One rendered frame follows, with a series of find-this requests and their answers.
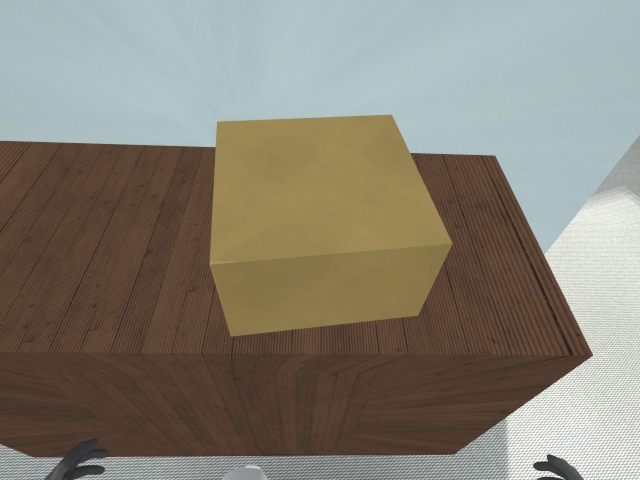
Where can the pedestal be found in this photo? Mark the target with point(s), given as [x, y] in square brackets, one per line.
[111, 326]

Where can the carton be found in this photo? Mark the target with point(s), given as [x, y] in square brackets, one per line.
[318, 222]

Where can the robot left hand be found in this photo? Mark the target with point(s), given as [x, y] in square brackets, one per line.
[67, 468]

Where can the robot right hand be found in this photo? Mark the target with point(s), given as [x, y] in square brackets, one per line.
[559, 467]

